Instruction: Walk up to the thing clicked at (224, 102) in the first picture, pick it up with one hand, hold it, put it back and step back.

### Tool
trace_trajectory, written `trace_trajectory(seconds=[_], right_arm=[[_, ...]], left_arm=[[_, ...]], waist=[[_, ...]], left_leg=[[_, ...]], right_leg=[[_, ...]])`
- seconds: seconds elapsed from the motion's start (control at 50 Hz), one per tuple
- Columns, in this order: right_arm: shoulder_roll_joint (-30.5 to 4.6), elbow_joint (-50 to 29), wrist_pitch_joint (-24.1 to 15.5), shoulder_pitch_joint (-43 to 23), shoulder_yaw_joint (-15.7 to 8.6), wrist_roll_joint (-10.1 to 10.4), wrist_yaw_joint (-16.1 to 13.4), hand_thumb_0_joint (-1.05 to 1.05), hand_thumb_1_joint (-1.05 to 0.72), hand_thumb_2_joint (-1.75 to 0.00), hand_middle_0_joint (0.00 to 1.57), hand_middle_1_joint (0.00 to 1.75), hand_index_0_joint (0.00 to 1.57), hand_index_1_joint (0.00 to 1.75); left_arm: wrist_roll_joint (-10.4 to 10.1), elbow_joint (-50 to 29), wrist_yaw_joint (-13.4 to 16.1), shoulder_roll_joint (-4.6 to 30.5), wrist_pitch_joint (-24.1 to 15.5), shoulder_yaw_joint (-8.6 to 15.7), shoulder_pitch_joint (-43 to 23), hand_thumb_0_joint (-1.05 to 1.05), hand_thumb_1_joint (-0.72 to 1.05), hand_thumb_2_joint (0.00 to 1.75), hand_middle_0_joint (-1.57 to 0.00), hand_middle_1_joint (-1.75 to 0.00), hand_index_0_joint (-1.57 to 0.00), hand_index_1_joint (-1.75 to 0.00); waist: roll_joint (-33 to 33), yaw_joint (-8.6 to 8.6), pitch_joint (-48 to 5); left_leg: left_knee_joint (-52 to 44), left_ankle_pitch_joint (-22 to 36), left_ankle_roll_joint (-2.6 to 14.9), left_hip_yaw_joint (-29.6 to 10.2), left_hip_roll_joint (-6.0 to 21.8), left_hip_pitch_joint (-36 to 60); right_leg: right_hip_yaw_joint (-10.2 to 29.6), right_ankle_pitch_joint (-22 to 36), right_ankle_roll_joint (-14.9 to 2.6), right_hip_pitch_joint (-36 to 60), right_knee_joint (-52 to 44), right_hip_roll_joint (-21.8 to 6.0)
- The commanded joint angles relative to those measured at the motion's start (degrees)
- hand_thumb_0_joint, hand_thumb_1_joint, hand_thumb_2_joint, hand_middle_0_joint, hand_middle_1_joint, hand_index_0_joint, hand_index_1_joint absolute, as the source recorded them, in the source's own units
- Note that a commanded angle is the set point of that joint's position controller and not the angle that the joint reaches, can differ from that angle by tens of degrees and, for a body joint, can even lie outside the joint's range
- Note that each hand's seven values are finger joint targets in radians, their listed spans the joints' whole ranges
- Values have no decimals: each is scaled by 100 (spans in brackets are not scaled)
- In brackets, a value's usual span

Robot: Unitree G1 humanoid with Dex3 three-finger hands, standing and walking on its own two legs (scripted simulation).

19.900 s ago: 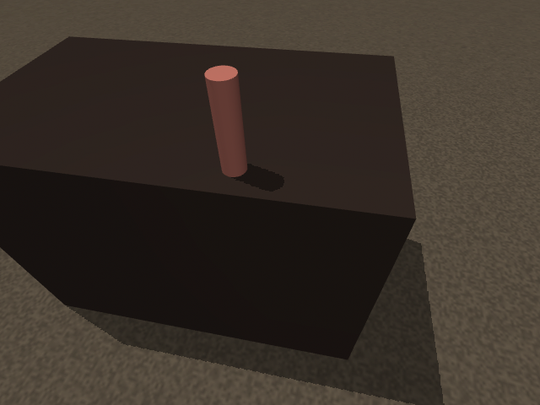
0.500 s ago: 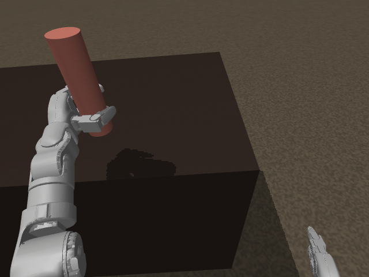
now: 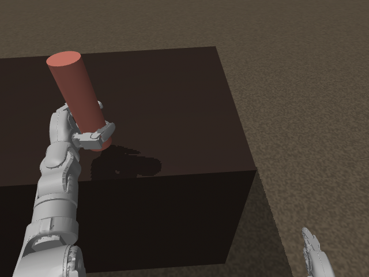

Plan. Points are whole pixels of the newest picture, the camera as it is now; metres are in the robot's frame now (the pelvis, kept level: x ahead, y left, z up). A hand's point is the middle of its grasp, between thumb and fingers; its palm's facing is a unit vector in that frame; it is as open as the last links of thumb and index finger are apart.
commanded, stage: lower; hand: left
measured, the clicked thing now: (85, 107) +0.41 +0.20 +0.20
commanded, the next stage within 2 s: loosen in 0.68 s
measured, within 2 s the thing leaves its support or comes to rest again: rests again in 1.42 s
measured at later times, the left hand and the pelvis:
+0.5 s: hand (101, 136) +0.41 +0.20 +0.11, palm faces +0.14 -0.99 +0.02, open 8.2 cm; pelvis -0.01 +0.01 -0.01, yaw -1 degrees
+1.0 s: hand (102, 141) +0.41 +0.20 +0.09, palm faces +0.14 -0.99 +0.02, open 8.2 cm; pelvis -0.01 +0.01 -0.02, yaw -1 degrees
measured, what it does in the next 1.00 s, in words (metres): stands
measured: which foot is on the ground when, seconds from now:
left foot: down 0.00-1.00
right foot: down 0.00-1.00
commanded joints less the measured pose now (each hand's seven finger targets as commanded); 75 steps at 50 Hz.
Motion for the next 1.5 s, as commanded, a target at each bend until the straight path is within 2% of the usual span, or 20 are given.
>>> trace_trajectory(seconds=[0.0,0.76,0.84,0.88,0.96,1.0,1.04,1.08,1.12,1.14,1.16,1.22,1.24,1.28,1.3,1.34,1.38,1.4,1.44,1.48], right_arm=[[-732,-965,-210,-516,-295,5,-12,0,55,-5,5,5,5,5],[-716,-1619,277,-142,-349,23,67,0,54,-5,5,5,5,5],[-892,-2014,249,-230,-442,16,70,0,53,-4,5,5,5,5],[-682,-1904,291,-56,-311,25,82,0,52,-5,5,5,5,5],[-805,-2103,304,-184,-365,10,47,0,51,-5,5,5,5,5],[-675,-1982,352,-106,-306,29,55,0,52,-4,5,5,5,5],[-994,-2186,340,-291,-532,31,17,0,52,-5,5,5,5,5],[-862,-2113,359,-9,-444,31,43,0,53,-5,5,5,5,5],[-812,-2210,376,105,-394,33,42,0,53,-5,5,5,5,5],[-704,-2176,374,230,-326,32,53,0,53,-5,5,5,5,5],[-961,-2294,367,246,-533,31,45,0,53,-5,5,5,5,5],[-633,-2129,403,416,-301,32,109,0,52,-5,5,5,5,5],[-862,-2432,374,114,-440,26,89,0,52,-5,5,5,5,5],[-805,-2432,364,19,-411,6,92,0,52,-5,5,5,5,5],[-929,-2364,376,134,-501,-10,68,0,52,-5,5,5,5,5],[-939,-2595,331,56,-477,-25,58,0,53,-5,5,5,5,5],[-621,-2338,399,192,-282,0,88,0,52,-5,5,5,5,5],[-905,-2620,373,12,-436,-12,46,0,51,-6,5,5,5,5],[-845,-2502,377,96,-413,-13,48,0,53,-5,5,5,5,5],[-896,-2538,396,83,-463,1,50,0,53,-5,5,5,5,5]], left_arm=[[-115,-1246,-79,1385,-658,225,-2774,0,25,128,-129,-141,-131,-142],[-94,-707,-95,1238,-1616,48,-2658,0,24,132,-135,-145,-135,-147],[-158,-985,-4,1470,-1703,272,-2819,0,12,100,-126,-124,-130,-121],[-149,-1048,-20,1152,-1724,-13,-2915,0,5,87,-122,-117,-126,-114],[-112,-877,11,1369,-1684,179,-2683,0,-12,71,-115,-105,-118,-102],[-132,-786,-9,1073,-1636,-19,-2637,0,-18,64,-110,-98,-113,-95],[-100,-717,3,1278,-1600,83,-2603,0,-12,76,-110,-99,-110,-99],[-71,-676,-29,1109,-1587,-58,-2680,0,1,89,-123,-114,-123,-113],[-112,-778,-40,1342,-1620,193,-2651,0,-6,78,-111,-100,-114,-99],[-117,-621,-49,1111,-1589,36,-2508,0,2,86,-113,-108,-112,-107],[-142,-730,-39,1234,-1593,128,-2542,0,10,94,-118,-113,-119,-112],[-127,-1018,-43,1153,-1626,-4,-2763,0,5,71,-107,-97,-110,-94],[-132,-899,-1,1422,-1632,252,-2699,0,3,68,-104,-93,-106,-91],[-102,-877,29,1225,-1648,109,-2698,0,-3,62,-101,-89,-103,-87],[-82,-1076,54,1441,-1687,231,-2856,0,-4,69,-93,-85,-95,-85],[-59,-1037,68,1125,-1675,-29,-2970,0,11,83,-109,-101,-108,-101],[-39,-906,38,997,-1636,-167,-2866,0,-2,67,-103,-90,-105,-88],[-69,-767,38,1299,-1629,121,-2708,0,-1,69,-95,-83,-97,-84],[-82,-671,28,1178,-1603,28,-2738,0,15,84,-108,-99,-106,-100],[-90,-697,50,1295,-1594,114,-2731,0,3,68,-101,-89,-103,-87]], waist=[[120,-65,-1667],[402,-138,-1978],[464,-85,-2166],[387,-131,-2201],[223,-92,-2205],[142,-114,-2060],[129,-141,-2048],[170,-193,-1945],[120,-107,-2038],[107,-153,-1957],[91,-185,-2031],[404,-98,-2220],[208,-101,-2168],[249,-133,-2058],[330,-99,-2087],[332,-200,-2234],[463,-125,-2260],[149,-161,-2217],[210,-182,-2105],[150,-111,-1978]], left_leg=[[-311,1357,167,104,-98,946],[254,894,106,30,-17,401],[313,964,70,-8,13,398],[375,1068,90,-13,12,462],[473,1172,125,52,-39,256],[480,1112,150,76,-61,164],[448,989,138,63,-51,174],[425,855,119,40,-19,193],[465,933,138,56,-46,123],[484,1000,143,80,-63,129],[485,1116,127,46,-23,193],[549,1324,100,28,-25,328],[571,1355,103,28,-18,204],[565,1082,108,48,-29,124],[548,1018,86,23,-12,138],[544,1080,54,-44,45,333],[578,1191,75,-2,-2,357],[618,1279,100,-13,11,231],[610,1128,102,19,-12,159],[544,818,111,26,-34,28]], right_leg=[[-159,1457,-52,328,-413,37],[-169,914,-114,-536,236,98],[-185,941,-127,-401,336,111],[-183,997,-125,-455,373,122],[-129,1185,-91,-263,405,76],[-111,1173,-81,-326,391,74],[-113,1050,-94,-387,392,80],[-136,901,-114,-577,399,103],[-134,1000,-93,-428,417,85],[-135,1091,-82,-413,434,84],[-157,1147,-99,-435,492,111],[-164,1210,-109,-477,541,98],[-167,1257,-101,-389,556,97],[-137,1073,-102,-460,556,87],[-141,989,-110,-539,549,91],[-174,961,-134,-596,591,108],[-150,1058,-129,-578,562,94],[-158,1166,-107,-465,564,104],[-141,1099,-107,-490,573,94],[-145,848,-110,-516,523,96]])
